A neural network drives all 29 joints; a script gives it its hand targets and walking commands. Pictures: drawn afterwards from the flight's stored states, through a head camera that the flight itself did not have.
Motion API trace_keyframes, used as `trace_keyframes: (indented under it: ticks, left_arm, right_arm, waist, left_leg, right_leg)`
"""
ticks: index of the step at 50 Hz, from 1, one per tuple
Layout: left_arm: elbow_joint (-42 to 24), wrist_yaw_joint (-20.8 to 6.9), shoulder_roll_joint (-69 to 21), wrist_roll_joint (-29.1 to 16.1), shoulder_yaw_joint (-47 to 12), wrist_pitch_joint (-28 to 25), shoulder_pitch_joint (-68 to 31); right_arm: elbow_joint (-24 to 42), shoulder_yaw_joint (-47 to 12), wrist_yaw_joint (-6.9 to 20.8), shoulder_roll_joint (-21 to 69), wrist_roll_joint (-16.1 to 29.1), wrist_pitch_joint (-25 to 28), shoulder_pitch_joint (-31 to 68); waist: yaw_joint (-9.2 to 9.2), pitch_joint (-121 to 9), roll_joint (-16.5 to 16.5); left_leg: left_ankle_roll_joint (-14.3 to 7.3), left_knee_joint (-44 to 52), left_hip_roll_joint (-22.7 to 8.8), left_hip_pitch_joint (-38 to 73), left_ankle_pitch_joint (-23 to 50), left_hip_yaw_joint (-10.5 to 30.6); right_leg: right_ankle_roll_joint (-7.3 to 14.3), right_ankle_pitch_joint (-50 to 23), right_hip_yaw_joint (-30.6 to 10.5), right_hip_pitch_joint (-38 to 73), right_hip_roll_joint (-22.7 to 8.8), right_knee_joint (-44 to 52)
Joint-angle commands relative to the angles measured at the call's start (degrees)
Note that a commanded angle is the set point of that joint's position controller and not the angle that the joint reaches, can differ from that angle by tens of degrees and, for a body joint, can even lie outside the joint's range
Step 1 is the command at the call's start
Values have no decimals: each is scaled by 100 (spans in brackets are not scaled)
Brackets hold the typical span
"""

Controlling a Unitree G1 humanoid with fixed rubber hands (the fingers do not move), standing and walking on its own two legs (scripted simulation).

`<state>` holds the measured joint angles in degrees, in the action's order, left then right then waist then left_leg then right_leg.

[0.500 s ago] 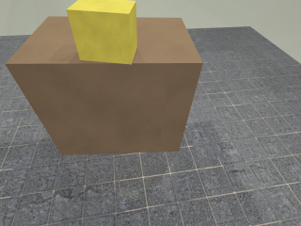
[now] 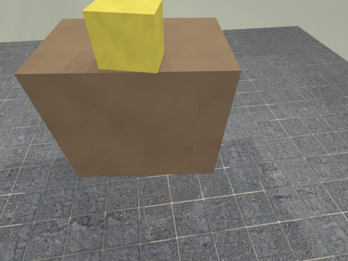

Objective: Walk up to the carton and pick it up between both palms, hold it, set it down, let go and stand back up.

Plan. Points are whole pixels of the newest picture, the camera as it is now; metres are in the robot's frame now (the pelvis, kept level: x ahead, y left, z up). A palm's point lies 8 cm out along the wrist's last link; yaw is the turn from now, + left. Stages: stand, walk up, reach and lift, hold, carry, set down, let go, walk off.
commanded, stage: walk up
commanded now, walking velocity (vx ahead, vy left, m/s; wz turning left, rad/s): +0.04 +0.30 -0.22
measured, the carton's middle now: (129, 35) +0.89 +0.18 +0.12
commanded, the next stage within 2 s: none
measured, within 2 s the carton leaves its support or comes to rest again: neither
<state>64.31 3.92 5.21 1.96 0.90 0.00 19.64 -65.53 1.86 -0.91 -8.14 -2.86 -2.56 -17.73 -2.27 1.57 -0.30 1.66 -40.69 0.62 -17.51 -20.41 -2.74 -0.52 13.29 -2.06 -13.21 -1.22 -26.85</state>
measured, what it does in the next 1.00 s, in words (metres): walks ahead: left foot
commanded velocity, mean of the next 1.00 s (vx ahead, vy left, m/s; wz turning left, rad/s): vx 0.32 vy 0.21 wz -0.06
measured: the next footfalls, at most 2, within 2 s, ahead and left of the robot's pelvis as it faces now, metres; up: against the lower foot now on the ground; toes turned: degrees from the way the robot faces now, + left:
left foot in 0.30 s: +0.08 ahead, +0.28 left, +0.00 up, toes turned +0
right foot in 1.04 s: +0.41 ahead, +0.08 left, +0.00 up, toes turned -12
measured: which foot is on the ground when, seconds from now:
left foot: up 0.00-0.28, down 0.30-1.00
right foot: down 0.00-0.32, up 0.34-1.00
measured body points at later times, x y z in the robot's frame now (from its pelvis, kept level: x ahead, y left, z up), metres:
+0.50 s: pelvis +0.03 +0.19 +0.00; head +0.06 +0.20 +0.45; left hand +0.06 +0.45 -0.16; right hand +0.07 -0.05 -0.14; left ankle +0.04 +0.28 -0.74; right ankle -0.02 +0.06 -0.65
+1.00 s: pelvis +0.25 +0.18 -0.02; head +0.30 +0.19 +0.43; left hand +0.45 +0.36 -0.16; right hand +0.03 +0.03 -0.13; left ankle +0.04 +0.28 -0.74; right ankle +0.36 +0.08 -0.73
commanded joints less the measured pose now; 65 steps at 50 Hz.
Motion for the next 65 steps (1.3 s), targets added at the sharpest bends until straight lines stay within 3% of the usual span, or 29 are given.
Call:
trace_keyframes:
  ticks: [1,3,5,10,13,14,15,16,17,18,20,21,22,24,26,30,38,45,49,50,51,52,53,54,55,56,57,63,65]
  left_arm:
    - [-45,222,1639,58,555,111,809]
    - [-104,158,1243,88,489,96,610]
    - [-89,131,1121,117,458,66,727]
    - [-241,184,1719,165,655,59,778]
    - [-401,220,1923,62,743,107,445]
    - [-441,242,1791,49,709,84,445]
    - [-442,240,1533,87,627,44,663]
    - [-551,252,992,218,466,117,859]
    - [-698,349,800,41,436,223,654]
    - [-884,369,1005,-65,399,288,66]
    - [-764,147,1258,-1,489,279,-56]
    - [-688,-199,1239,107,506,173,255]
    - [-655,-348,1124,154,483,178,232]
    - [-851,-494,1022,96,465,24,-227]
    - [-868,-567,1028,67,475,-97,-465]
    - [-1083,-631,958,13,442,-151,-1183]
    - [-1302,-636,811,-40,376,-142,-2115]
    - [-1608,-597,604,-134,214,-254,-3004]
    - [-1328,-425,745,-150,232,-394,-1876]
    - [-1109,-377,890,-112,292,-478,-1005]
    - [-861,-314,1244,13,417,-548,81]
    - [-719,-265,1760,173,535,-539,903]
    - [-481,-230,2273,-224,694,-387,1104]
    - [-595,-232,2049,-307,679,-322,831]
    - [-609,-232,1704,-224,511,-397,480]
    - [-579,-238,1304,-83,369,-493,98]
    - [-629,-235,964,-82,280,-537,-192]
    - [-458,-327,873,-76,107,-675,2]
    - [-405,-342,849,-43,70,-656,145]
  right_arm:
    - [664,170,124,-319,-116,-65,74]
    - [885,225,166,-446,-123,-22,236]
    - [1050,216,192,-468,-58,-35,312]
    - [1470,156,190,-561,176,-82,580]
    - [1392,204,195,-699,177,-75,3]
    - [1221,264,185,-825,160,-58,-456]
    - [1080,335,201,-1092,92,18,-847]
    - [1237,353,259,-1575,71,84,-851]
    - [1309,405,241,-1973,-74,37,-697]
    - [1422,339,280,-1769,-63,38,-413]
    - [1437,81,233,-1127,109,53,161]
    - [1332,36,269,-856,62,192,76]
    - [1454,69,244,-937,120,209,415]
    - [1349,18,231,-790,99,432,-28]
    - [992,1,119,-710,162,578,-662]
    - [660,16,11,-787,201,723,-1242]
    - [251,-80,5,-442,172,819,-1984]
    - [-118,-147,-8,-363,111,842,-2423]
    - [-332,-120,-31,-573,155,829,-2338]
    - [-328,-106,-48,-672,310,840,-2129]
    - [-228,-86,-66,-759,454,863,-1883]
    - [-114,-150,-98,-376,518,804,-2275]
    - [-210,-25,-149,-519,635,710,-2719]
    - [-147,128,-114,-987,417,706,-2243]
    - [106,177,-80,-879,220,718,-1359]
    - [119,112,-68,-378,166,703,-1227]
    - [94,51,-27,-38,133,618,-1174]
    - [93,104,127,94,161,211,-1386]
    - [404,114,206,-133,171,205,-639]
  waist:
    - [66,600,607]
    - [105,301,1098]
    - [35,155,1434]
    - [-122,180,2045]
    - [149,0,1962]
    - [353,-225,1492]
    - [520,-624,392]
    - [519,-782,-1256]
    - [825,-921,-2871]
    - [902,-353,-3001]
    - [312,123,-1357]
    - [10,-580,-959]
    - [40,-532,-1118]
    - [248,-74,-1164]
    - [333,91,-497]
    - [420,364,-204]
    - [623,654,-380]
    - [826,641,-827]
    - [278,37,-1178]
    - [-219,-460,-1052]
    - [-723,-1120,-933]
    - [-675,-1891,210]
    - [-538,-2607,720]
    - [-474,-2380,258]
    - [-430,-1332,-101]
    - [-109,-433,-166]
    - [42,-38,83]
    - [618,39,1019]
    - [465,251,1308]
  left_leg:
    - [88,-2098,-461,-1723,363,592]
    - [139,-2131,-425,-1493,616,540]
    - [220,-1786,-320,-1516,559,367]
    - [303,-92,-361,-897,-102,206]
    - [102,1489,-307,482,747,-63]
    - [12,1914,-253,1312,997,-141]
    - [17,2211,-463,2180,816,32]
    - [-48,2319,-1519,2299,369,911]
    - [-926,2608,-2271,1444,83,1722]
    - [-1185,3242,-2166,272,-581,1928]
    - [-859,2375,-1248,299,2256,805]
    - [-478,2285,-1051,796,-1650,801]
    - [-337,2578,-1054,642,-1856,994]
    - [-763,3361,-1475,511,-2058,2120]
    - [-775,3507,-1619,1320,-1357,2098]
    - [-808,3719,-1774,1817,-768,2141]
    - [-807,3707,-1413,1996,627,1327]
    - [-876,2916,-1096,2397,3888,566]
    - [-767,1288,-1011,2260,7096,214]
    - [-595,422,-913,1790,6624,57]
    - [-415,-642,-760,533,5095,4]
    - [-249,-2309,-259,-1219,-30,-173]
    - [-147,-4075,-3,-1340,-925,195]
    - [-110,-4179,-191,-1081,-597,539]
    - [-95,-4072,-310,-1213,-459,634]
    - [-55,-3799,-425,-1364,-169,646]
    - [-36,-3377,-617,-1423,89,586]
    - [10,-1829,-314,-905,1049,-28]
    - [21,-966,-459,-716,1580,-114]
  right_leg:
    - [837,1091,-2378,-275,-2203,1631]
    - [479,459,-1479,-327,-1575,1319]
    - [470,-99,-1115,-130,-1375,1108]
    - [584,-712,-1183,-202,-1568,1104]
    - [299,-827,-974,-712,-1444,740]
    - [144,-605,-815,-1047,-1201,207]
    - [15,343,-303,-1515,-637,-873]
    - [-70,2443,202,-2208,38,-2322]
    - [-51,2873,406,-2783,181,-3563]
    - [165,2791,109,-2470,-50,-4202]
    - [329,2033,249,-2335,-203,-4485]
    - [359,975,226,-2426,-697,-4300]
    - [254,595,586,-2418,-482,-4590]
    - [157,131,561,-2670,-622,-3998]
    - [135,-86,563,-3012,-526,-3656]
    - [121,-228,457,-3257,-518,-3131]
    - [-44,-432,710,-3357,-436,-2652]
    - [60,-238,1251,-2722,-96,-1426]
    - [390,-406,1580,-631,512,-571]
    - [506,-1475,1433,704,312,-87]
    - [733,-2115,719,2543,-468,-240]
    - [1083,-3338,-1693,4407,-2632,-362]
    - [2020,-3970,-3329,4261,-3537,37]
    - [2023,-4361,-3320,3368,-3247,433]
    - [1704,-5509,-2204,2420,-2766,560]
    - [1316,-5839,-1166,1562,-2441,522]
    - [1049,-5034,-461,1008,-2108,748]
    - [510,-4282,788,226,-1227,1074]
    - [361,-3647,928,-240,-1117,1185]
